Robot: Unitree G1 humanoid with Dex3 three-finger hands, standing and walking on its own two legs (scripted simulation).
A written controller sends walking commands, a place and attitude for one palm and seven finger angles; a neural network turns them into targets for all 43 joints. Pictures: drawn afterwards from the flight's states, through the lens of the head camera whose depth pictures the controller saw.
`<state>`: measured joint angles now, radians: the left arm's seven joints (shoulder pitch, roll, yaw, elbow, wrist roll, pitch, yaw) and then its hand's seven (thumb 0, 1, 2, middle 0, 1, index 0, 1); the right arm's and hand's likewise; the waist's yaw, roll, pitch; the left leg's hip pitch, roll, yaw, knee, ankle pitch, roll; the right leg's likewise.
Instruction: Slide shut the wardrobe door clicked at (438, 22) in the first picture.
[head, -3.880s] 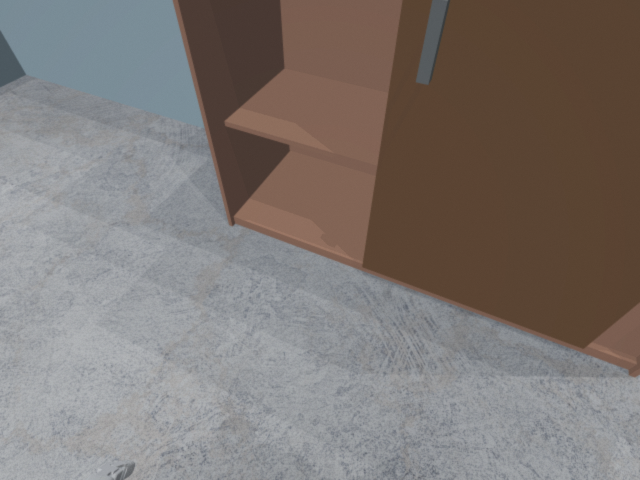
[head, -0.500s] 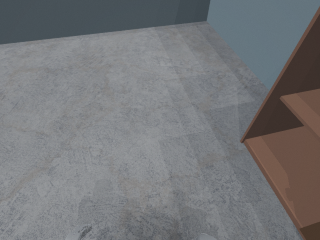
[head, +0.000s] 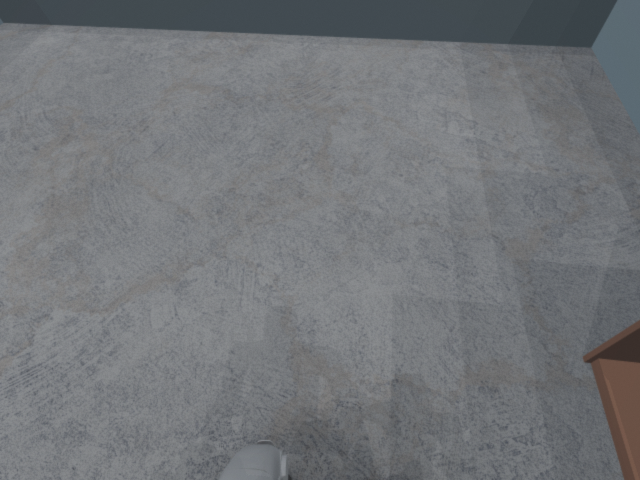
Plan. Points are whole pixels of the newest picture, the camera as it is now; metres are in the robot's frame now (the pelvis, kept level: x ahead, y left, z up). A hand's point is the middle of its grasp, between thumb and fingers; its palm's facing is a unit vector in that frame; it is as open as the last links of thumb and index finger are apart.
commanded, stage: walk to a spot facing it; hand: right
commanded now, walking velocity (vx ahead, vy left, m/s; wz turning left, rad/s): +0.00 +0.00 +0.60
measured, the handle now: out of the picture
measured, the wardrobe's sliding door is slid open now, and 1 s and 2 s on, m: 0.60 0.60 0.60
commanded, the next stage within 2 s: turn to face it in 0.06 s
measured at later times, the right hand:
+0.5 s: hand (448, 445) +0.20 -0.16 -0.17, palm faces -0.02 +0.99 -0.13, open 7.4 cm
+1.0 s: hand out of the picture +0.10 -0.19 -0.14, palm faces +0.28 +0.92 -0.28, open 7.4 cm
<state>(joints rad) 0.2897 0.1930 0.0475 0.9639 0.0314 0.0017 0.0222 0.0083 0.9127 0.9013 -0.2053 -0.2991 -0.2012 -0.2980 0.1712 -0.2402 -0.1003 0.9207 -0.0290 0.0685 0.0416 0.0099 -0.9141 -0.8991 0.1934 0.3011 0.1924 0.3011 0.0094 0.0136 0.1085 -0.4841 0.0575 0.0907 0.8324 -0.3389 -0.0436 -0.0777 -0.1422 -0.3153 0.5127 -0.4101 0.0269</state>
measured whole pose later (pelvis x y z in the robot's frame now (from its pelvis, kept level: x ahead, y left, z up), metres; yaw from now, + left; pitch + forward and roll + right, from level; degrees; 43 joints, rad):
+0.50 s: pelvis +0.07 -0.01 -0.01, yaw +2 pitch -1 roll +2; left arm 0.28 0.14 0.02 1.00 0.03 0.03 0.00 0.01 0.92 0.90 -0.20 -0.30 -0.20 -0.30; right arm 0.14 -0.16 -0.03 0.93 -0.01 0.03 -0.01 0.01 -0.91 -0.90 0.20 0.30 0.20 0.30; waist 0.03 0.03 0.02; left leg -0.28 0.03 0.11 0.66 -0.39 -0.01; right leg -0.33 -0.05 -0.07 0.66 -0.32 -0.02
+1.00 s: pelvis +0.06 +0.03 +0.00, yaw -15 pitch +0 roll -1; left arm 0.21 0.28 0.11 0.94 0.03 0.08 -0.02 0.01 0.91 0.90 -0.20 -0.30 -0.20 -0.30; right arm 0.19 -0.19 -0.05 0.89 -0.02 0.02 -0.02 0.01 -0.91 -0.90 0.20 0.30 0.20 0.30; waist 0.02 -0.03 0.04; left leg -0.22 0.07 0.08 0.53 -0.30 -0.01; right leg -0.53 0.03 0.02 1.06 -0.42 0.04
